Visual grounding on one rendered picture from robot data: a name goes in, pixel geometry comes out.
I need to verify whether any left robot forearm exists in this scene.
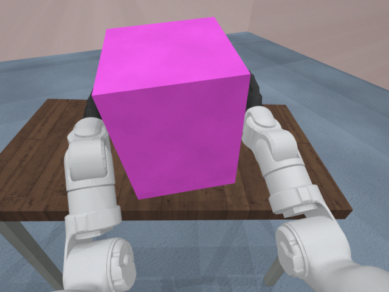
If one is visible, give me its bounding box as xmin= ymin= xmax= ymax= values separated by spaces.
xmin=63 ymin=117 xmax=122 ymax=287

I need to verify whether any robot right upper arm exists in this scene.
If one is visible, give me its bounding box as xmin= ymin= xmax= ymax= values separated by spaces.
xmin=275 ymin=215 xmax=389 ymax=292

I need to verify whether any robot left upper arm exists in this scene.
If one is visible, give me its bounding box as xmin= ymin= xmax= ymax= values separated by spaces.
xmin=51 ymin=237 xmax=136 ymax=292

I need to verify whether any robot left hand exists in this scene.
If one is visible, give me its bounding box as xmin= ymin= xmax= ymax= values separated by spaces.
xmin=83 ymin=89 xmax=102 ymax=120

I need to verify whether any carton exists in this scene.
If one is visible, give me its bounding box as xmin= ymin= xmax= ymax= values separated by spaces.
xmin=92 ymin=17 xmax=251 ymax=200

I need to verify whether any table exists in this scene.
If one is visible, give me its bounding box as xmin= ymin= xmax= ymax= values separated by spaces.
xmin=0 ymin=99 xmax=353 ymax=291

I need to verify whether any right robot forearm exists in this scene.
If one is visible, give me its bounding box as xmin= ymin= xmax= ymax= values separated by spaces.
xmin=242 ymin=106 xmax=351 ymax=256

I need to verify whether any robot right hand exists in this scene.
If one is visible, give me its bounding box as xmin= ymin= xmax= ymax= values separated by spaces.
xmin=246 ymin=71 xmax=263 ymax=111

